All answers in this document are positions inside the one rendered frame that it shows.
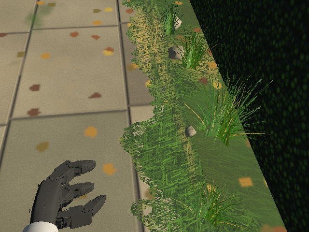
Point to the left robot hand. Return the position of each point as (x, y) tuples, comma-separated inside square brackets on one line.
[(55, 193)]

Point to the left robot forearm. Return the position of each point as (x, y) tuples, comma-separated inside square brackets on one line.
[(41, 226)]

